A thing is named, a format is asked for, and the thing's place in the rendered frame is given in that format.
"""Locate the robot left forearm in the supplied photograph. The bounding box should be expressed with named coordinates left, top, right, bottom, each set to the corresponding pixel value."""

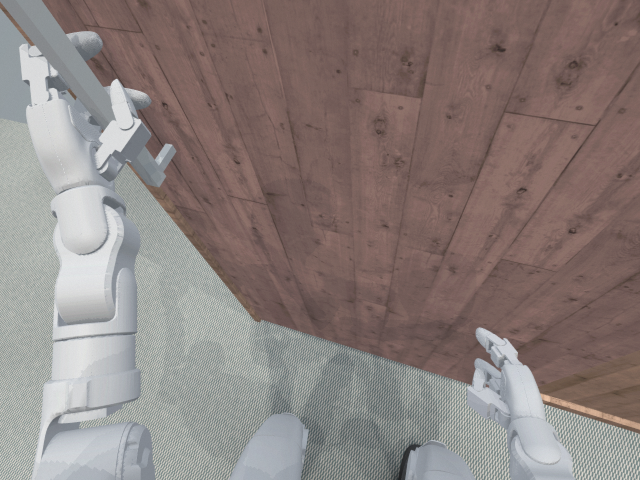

left=31, top=185, right=141, bottom=480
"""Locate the robot left hand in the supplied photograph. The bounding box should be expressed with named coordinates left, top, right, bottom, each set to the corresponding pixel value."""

left=19, top=31, right=152, bottom=195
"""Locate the robot right forearm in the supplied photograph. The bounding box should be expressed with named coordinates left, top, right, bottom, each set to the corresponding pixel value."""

left=507, top=417, right=576, bottom=480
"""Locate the right robot shin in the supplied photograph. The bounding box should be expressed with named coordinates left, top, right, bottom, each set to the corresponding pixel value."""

left=419, top=440, right=447, bottom=449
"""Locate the robot right foot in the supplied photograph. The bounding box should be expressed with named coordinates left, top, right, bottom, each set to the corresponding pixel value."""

left=398, top=444, right=421, bottom=480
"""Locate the left robot upper arm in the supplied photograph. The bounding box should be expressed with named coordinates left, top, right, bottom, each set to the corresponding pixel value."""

left=36, top=421, right=155, bottom=480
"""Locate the robot right hand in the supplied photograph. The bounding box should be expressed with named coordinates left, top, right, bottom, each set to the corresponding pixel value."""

left=467, top=328, right=546, bottom=432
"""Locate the wardrobe door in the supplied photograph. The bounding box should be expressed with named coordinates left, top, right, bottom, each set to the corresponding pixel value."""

left=538, top=350, right=640, bottom=423
left=42, top=0, right=640, bottom=388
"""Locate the handle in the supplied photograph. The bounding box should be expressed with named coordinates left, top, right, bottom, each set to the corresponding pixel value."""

left=0, top=0, right=176, bottom=187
